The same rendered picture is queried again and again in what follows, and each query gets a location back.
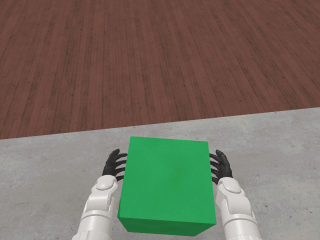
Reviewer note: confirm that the robot right forearm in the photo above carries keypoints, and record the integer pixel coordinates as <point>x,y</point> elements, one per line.
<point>238,219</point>

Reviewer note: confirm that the carton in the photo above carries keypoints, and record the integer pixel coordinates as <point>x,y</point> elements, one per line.
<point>167,187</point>

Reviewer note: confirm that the robot left forearm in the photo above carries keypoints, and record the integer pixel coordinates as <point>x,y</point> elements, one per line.
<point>98,216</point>

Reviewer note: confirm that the robot left hand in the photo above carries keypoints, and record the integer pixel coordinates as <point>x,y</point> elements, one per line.
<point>111,164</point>

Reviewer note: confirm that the robot right hand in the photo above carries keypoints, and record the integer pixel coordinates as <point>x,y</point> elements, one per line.
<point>223,166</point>

